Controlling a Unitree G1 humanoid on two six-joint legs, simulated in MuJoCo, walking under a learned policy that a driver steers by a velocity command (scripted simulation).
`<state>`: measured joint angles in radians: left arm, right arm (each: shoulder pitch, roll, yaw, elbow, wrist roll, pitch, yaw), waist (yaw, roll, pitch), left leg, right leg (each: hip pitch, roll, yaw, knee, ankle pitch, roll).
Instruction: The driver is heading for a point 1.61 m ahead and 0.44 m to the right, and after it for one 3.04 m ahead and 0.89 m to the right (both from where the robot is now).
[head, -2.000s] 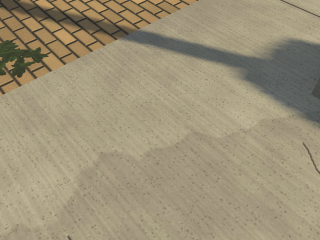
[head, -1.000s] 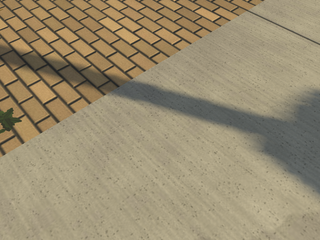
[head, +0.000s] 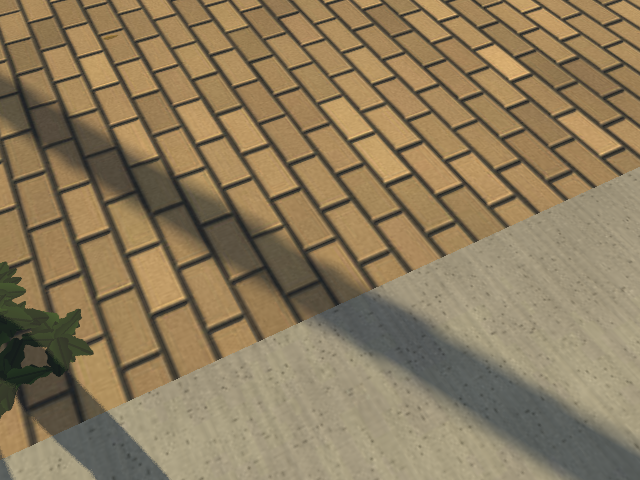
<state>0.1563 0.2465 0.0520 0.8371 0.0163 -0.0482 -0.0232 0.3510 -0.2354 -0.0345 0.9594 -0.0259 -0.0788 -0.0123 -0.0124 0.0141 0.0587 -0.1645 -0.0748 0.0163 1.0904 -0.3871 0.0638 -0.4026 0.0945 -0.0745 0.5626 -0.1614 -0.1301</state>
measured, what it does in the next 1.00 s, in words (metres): walks ahead, turning right: left foot, then right foot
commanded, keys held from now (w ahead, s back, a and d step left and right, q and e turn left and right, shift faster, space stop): w+e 0.64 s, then w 0.36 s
